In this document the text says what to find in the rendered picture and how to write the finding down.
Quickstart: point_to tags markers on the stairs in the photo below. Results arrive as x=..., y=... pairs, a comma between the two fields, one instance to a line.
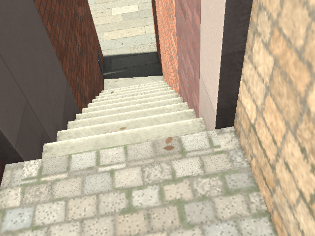
x=124, y=116

